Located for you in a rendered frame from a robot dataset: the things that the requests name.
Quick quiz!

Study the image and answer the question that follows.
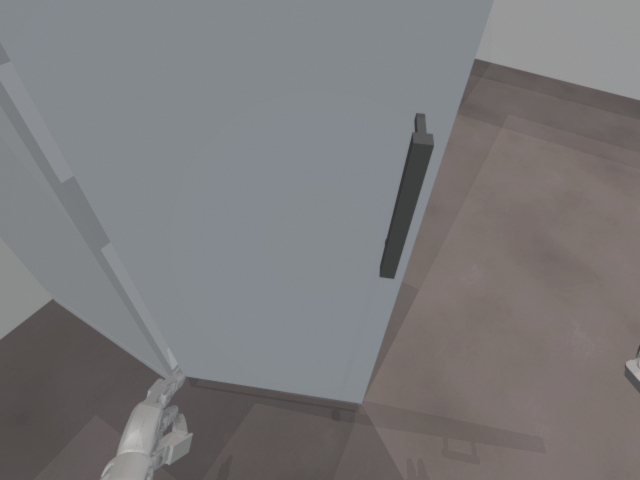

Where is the robot left forearm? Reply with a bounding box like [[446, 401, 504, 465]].
[[99, 452, 154, 480]]

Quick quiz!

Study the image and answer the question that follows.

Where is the fridge door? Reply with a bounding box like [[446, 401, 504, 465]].
[[0, 0, 494, 404]]

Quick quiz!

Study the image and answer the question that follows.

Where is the handle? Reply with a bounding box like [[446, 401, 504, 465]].
[[380, 113, 434, 279]]

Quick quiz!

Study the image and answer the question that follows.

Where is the robot left hand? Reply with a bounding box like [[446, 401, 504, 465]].
[[116, 372, 193, 471]]

